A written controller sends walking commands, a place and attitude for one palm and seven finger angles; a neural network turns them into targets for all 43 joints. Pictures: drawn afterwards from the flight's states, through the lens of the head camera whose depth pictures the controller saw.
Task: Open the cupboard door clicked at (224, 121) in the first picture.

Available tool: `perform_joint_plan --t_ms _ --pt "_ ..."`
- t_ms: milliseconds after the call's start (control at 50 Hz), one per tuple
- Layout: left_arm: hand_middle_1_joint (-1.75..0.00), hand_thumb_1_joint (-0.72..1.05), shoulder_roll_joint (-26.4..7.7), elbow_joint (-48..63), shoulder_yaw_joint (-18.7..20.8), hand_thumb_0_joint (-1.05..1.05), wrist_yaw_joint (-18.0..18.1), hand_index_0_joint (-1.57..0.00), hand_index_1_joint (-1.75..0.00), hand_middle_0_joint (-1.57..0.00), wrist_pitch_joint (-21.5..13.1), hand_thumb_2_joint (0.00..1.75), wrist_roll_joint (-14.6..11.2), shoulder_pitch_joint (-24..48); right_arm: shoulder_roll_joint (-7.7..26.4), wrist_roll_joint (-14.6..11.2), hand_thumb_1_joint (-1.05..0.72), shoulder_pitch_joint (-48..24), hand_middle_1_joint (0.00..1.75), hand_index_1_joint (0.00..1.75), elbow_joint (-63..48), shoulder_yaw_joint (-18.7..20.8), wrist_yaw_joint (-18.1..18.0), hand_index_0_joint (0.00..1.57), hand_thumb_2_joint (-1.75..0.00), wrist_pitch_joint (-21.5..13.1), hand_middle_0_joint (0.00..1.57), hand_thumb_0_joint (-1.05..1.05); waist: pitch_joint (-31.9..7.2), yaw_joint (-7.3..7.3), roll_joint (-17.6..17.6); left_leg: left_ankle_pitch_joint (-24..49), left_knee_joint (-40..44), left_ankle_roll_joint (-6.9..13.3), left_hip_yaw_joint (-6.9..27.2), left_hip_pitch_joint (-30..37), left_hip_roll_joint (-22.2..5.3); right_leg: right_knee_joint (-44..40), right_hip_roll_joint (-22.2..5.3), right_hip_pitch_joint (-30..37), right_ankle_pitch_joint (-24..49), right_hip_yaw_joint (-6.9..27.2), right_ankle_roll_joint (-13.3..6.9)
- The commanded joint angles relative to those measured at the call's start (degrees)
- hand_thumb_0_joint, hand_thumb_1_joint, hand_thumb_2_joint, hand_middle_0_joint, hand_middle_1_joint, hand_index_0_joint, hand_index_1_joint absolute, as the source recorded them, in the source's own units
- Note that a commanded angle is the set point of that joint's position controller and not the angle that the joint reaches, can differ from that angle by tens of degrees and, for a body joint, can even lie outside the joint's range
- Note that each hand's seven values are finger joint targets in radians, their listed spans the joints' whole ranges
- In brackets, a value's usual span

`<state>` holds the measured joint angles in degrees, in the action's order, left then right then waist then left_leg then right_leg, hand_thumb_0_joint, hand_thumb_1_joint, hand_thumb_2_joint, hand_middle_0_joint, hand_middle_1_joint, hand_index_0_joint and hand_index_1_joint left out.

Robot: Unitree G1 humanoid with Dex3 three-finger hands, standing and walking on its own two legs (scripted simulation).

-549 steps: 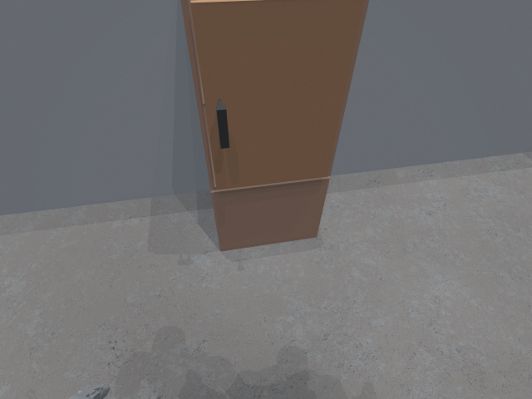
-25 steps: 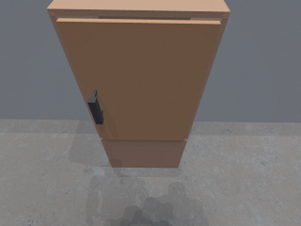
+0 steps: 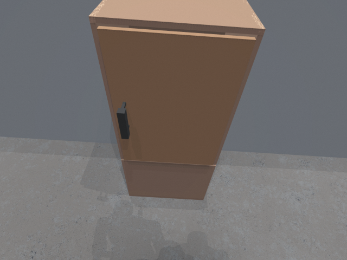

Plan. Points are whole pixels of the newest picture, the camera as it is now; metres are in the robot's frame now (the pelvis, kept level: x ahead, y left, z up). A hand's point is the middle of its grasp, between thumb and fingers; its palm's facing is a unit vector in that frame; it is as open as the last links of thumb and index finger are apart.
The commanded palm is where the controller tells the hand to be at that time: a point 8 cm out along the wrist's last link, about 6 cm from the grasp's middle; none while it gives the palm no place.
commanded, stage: come to a stop and stand still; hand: left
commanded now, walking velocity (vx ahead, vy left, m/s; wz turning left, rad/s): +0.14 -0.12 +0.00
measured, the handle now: (124, 120) +0.57 +0.21 -0.06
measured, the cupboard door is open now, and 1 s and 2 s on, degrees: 0 0 0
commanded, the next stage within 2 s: look again from close up in 0.18 s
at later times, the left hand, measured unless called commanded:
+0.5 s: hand out of the picture +0.00 +0.15 -0.18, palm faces +0.00 -0.98 -0.19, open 7.3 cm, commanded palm none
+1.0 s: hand (98, 245) +0.17 +0.19 -0.07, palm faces +0.23 -0.95 -0.20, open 7.4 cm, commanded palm +0.12 +0.23 -0.07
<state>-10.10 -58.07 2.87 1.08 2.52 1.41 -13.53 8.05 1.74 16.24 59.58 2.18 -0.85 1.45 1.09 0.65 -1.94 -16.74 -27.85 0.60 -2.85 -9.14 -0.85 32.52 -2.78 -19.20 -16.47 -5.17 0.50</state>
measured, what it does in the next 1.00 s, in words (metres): steps on the spot: right foot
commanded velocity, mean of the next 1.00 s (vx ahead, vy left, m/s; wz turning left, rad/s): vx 0.01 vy -0.02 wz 0.00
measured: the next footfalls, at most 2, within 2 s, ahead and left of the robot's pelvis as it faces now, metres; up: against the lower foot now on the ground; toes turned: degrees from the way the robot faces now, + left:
right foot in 0.20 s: +0.03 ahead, -0.11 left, +0.00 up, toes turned -4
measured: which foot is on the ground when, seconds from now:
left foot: down 0.00-1.00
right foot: up 0.00-0.18, down 0.20-1.00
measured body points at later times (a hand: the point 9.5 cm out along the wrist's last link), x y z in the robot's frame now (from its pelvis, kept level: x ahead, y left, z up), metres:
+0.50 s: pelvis +0.01 +0.00 -0.01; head +0.02 -0.02 +0.44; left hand +0.00 +0.21 -0.16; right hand +0.00 -0.22 -0.17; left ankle -0.02 +0.11 -0.74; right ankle -0.01 -0.11 -0.74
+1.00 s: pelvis +0.01 -0.01 +0.00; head +0.02 -0.02 +0.44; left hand +0.15 +0.24 -0.05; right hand +0.08 -0.25 -0.14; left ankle -0.02 +0.11 -0.74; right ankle -0.01 -0.11 -0.74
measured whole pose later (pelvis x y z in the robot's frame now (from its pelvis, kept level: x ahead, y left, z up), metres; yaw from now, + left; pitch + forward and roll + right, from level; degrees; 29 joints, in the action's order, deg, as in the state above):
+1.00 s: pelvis +0.01 -0.01 +0.00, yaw +0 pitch +1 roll +1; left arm -9.6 -17.2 2.0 6.2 -2.8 -6.7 -24.0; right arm 12.0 -1.6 17.7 52.5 1.2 -4.4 -12.5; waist -0.4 -0.3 1.0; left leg -18.5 -30.1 -0.1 -3.2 -12.5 -0.5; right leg 32.7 -1.9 -14.2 -19.5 -4.5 -1.0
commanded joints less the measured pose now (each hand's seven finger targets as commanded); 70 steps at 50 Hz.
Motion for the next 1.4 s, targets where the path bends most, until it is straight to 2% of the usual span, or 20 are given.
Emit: perform_joint_plan --t_ms 0,100,160,240,260,280,340,460,820,840,860,880,900,920,960,1040,1140,1240,1320,1380 --pt "-0.3 0.9 -1.43 2.14 0.18 0.0 -0.9 -0.2 -0.3 -0.2 -1.34 0.9 0.59 -0.86 8.11 0.15 -0.9 -1.22 0.3 0.3 -2.6 0.76 -0.78 0.2 -0.9 -1.44 0.2 0.0 7.81 0.45 10.83 -19.06 22.08 6.06 15.3 -15.03 -13.48 9.8 0.8 2.28 -3.34 1.27 0.1" --pt "-0.3 0.9 -0.82 1.03 -0.48 0.0 -1.17 -0.2 -0.3 -0.2 -2.6 0.9 -0.17 -0.88 8.24 0.06 -0.9 5.32 0.3 0.3 0.53 1.01 -1.34 0.2 -0.9 -1.94 0.2 0.0 6.37 -2.24 7.66 -0.9 15.31 6.27 12.89 -0.89 -12.67 -2.32 1.06 -0.55 -4.61 0.55 0.31" --pt "-0.3 0.9 -2.3 -2.02 -0.19 0.0 -0.43 -0.2 -0.3 -0.2 -3.18 0.9 -0.53 -7.5 6.44 -0.79 -0.9 6.22 0.3 0.3 1.48 0.58 -1.67 0.2 -0.9 -2.46 0.2 0.0 0.33 -0.31 3.5 9.64 5.98 3.08 7.31 -4.73 -8.96 -11.03 -2.02 13.59 6.66 5.17 -1.3" --pt "-0.3 0.9 -4.31 -4.46 -0.28 0.0 0.46 -0.2 -0.3 -0.2 -3.74 0.9 -0.76 -9.17 2.37 -0.81 -0.9 4.68 0.3 0.3 2.06 -0.75 -1.51 0.2 -0.9 -2.3 0.2 0.0 -0.27 -0.53 -6.56 1.45 -0.71 -0.82 -0.59 -6.96 -3.22 -12.37 -8.95 14.79 17.55 11.2 -6.2" --pt "-0.3 0.9 -4.28 -5.95 -1.04 0.0 3.23 -0.2 -0.3 -0.2 -4.67 0.9 0.41 -10.43 6.23 -0.7 -0.9 0.13 0.3 0.3 0.08 -0.59 -0.97 0.2 -0.9 -3.08 0.2 0.0 4.42 0.05 -1.49 6.06 -5.47 -1.11 0.91 -5.65 -3.35 -7.37 -7.26 7.15 38.35 12.53 -4.32" --pt "-0.3 0.9 -6.54 -3.11 -1.3 0.0 2.67 -0.2 -0.3 -0.2 -5.14 0.9 -0.41 -8.3 2.63 -0.77 -0.9 3.84 0.3 0.3 -1.0 -1.18 -0.54 0.2 -0.9 -2.68 0.2 0.0 0.89 -1.98 0.53 -3.66 -5.09 0.02 1.03 -5.35 -3.04 -10.36 -8.46 6.66 19.83 10.77 -5.0" --pt "-0.3 0.9 -4.07 -2.71 -1.69 0.0 1.71 -0.2 -0.3 -0.2 -5.24 0.9 -0.49 -6.37 3.07 -0.37 -0.9 6.01 0.3 0.3 0.18 -1.65 -0.26 0.2 -0.9 -3.1 0.2 0.0 2.66 -2.12 5.75 4.36 -0.36 0.74 3.39 -4.62 -4.59 -8.04 -3.85 3.27 4.21 8.16 -5.04" --pt "-0.3 0.9 -2.41 -3.43 -2.22 0.0 1.42 -0.2 -0.3 -0.2 -4.87 0.9 -0.6 -7.49 4.41 -0.82 -0.9 4.74 0.3 0.3 -0.33 -1.96 -1.04 0.2 -0.9 -3.68 0.2 0.0 1.09 -0.98 0.45 10.73 1.24 1.54 4.12 -4.41 -5.35 -5.51 -2.67 7.39 11.32 6.93 -3.88" --pt "-0.3 0.9 -5.73 -2.74 -1.85 0.0 1.27 -0.2 -0.3 -0.2 -4.44 0.9 -0.72 -5.16 6.07 -0.91 -0.9 2.15 0.3 0.3 2.16 -2.1 -1.23 0.2 -0.9 -3.42 0.2 0.0 0.38 -0.34 0.99 14.81 4.24 0.9 2.75 -0.82 -5.17 -7.27 -3.85 11.01 20.3 6.95 -3.2" --pt "-0.3 0.9 -6.79 -5.45 -1.35 0.0 3.53 -0.2 -0.3 -0.2 -5.15 0.9 -0.23 -11.49 8.29 -1.67 -0.9 -3.92 0.3 0.3 -1.46 -1.0 -0.87 0.2 -0.9 -3.29 0.2 0.0 3.09 2.27 -4.35 15.12 -10.33 -0.89 -0.34 -6.54 -5.25 -8.72 -7.87 10.15 50.3 12.1 -0.02" --pt "-0.32 0.88 -19.35 85.23 5.16 0.0 3.13 -0.2 -0.32 -0.2 -18.14 0.89 -11.79 33.6 16.78 -4.47 -0.9 -1.78 0.3 0.3 -20.08 -0.02 -3.07 0.2 -0.9 -12.95 0.2 0.0 -26.59 -5.17 10.96 26.79 0.22 1.38 1.12 7.46 0.21 -2.28 -2.86 15.93 44.06 7.8 -3.13" --pt "-0.33 0.85 -14.25 66.53 4.48 0.0 5.33 -0.2 -0.33 -0.2 -14.25 0.88 -6.32 5.24 11.29 -2.77 -0.9 -4.73 0.3 0.3 -16.03 -1.29 -5.21 0.2 -0.9 -18.07 0.2 0.0 -24.46 -0.35 21.98 38.85 3.34 2.04 1.05 14.04 -1.25 1.37 1.54 12.48 28.4 5.09 -3.76" --pt "-0.34 0.83 -10.26 61.56 3.37 0.0 8.1 -0.21 -0.34 -0.21 -11.29 0.87 -8.0 2.79 11.29 -3.25 -0.9 -4.95 0.3 0.3 -12.36 -0.21 -5.24 0.2 -0.9 -18.94 0.2 0.0 -19.39 -0.98 19.48 38.13 0.92 0.01 2.6 10.1 -2.72 0.15 1.19 6.63 12.71 1.91 -2.69" --pt "-0.36 0.81 4.54 49.59 -4.72 0.0 7.02 -0.21 -0.36 -0.21 -6.06 0.86 -9.1 -13.08 9.19 -4.38 -0.9 -3.31 0.3 0.3 -12.67 -0.04 -4.44 0.2 -0.9 -18.49 0.2 0.0 -10.75 -2.62 10.55 35.63 0.75 0.51 3.35 5.45 -3.52 -1.2 1.34 1.62 10.01 0.51 -1.89" --pt "-0.39 0.76 -1.9 58.46 1.22 0.0 4.11 -0.21 -0.39 -0.21 -11.03 0.84 -9.68 -1.91 13.23 -3.28 -0.9 -4.19 0.3 0.3 -18.61 2.41 -3.63 0.2 -0.9 -19.21 0.2 0.0 -5.6 -4.15 -0.3 26.43 -4.67 0.47 3.47 -2.65 -1.39 -1.08 1.29 -2.27 16.87 -0.3 -1.38" --pt "-0.45 0.67 1.61 41.19 5.61 0.0 -5.55 -0.22 -0.45 -0.22 -24.89 0.8 -11.84 -17.84 12.85 -1.68 -0.9 -7.06 0.3 0.3 -24.6 3.18 -1.67 0.2 -0.9 -18.96 0.2 0.0 -3.56 1.38 -17.21 9.46 -14.08 -0.55 2.53 -23.74 1.24 9.25 2.22 -11.54 10.92 -0.45 -0.63" --pt "-0.53 0.55 -7.01 40.99 13.91 0.0 -22.05 -0.22 -0.53 -0.22 -39.6 0.75 -16.82 -14.31 13.67 -2.57 -0.9 -9.85 0.3 0.3 -32.8 3.98 0.93 0.2 -0.9 -18.67 0.2 0.0 -14.43 3.81 -0.82 2.62 -26.58 -1.66 -0.66 -35.41 3.55 19.74 0.51 -14.61 6.25 6.27 -2.24" --pt "-0.6 0.43 -11.74 59.14 15.96 0.0 -20.46 -0.23 -0.6 -0.23 -39.46 0.7 -19.25 5.49 12.86 -3.12 -0.9 -10.49 0.3 0.3 -39.72 3.08 -0.53 0.2 -0.9 -17.86 0.2 0.0 -19.49 1.23 3.95 -9.95 -33.28 0.28 -0.13 -42.42 2.59 17.59 0.15 -21.96 -21.6 13.19 -1.5" --pt "-0.66 0.34 -12.46 75.45 12.48 0.0 -17.57 -0.24 -0.66 -0.24 -43.86 0.66 -18.61 13.31 12.71 -2.36 -0.9 -7.31 0.3 0.3 -37.88 1.94 -2.71 0.2 -0.9 -18.49 0.2 0.0 -25.83 -2.57 9.26 -9.74 -35.38 1.44 2.4 -38.07 0.66 20.76 2.1 -26.25 -19.93 10.98 -2.17" --pt "-0.7 0.27 -10.48 70.39 7.73 0.0 -19.76 -0.25 -0.7 -0.25 -40.93 0.63 -17.75 9.57 13.77 -2.59 -0.9 -5.89 0.3 0.3 -35.58 0.85 -3.45 0.2 -0.9 -19.2 0.2 0.0 -21.48 -4.61 9.5 -9.47 -35.16 1.46 3.91 -39.34 0.14 21.89 2.9 -28.7 -16.18 8.2 -2.18"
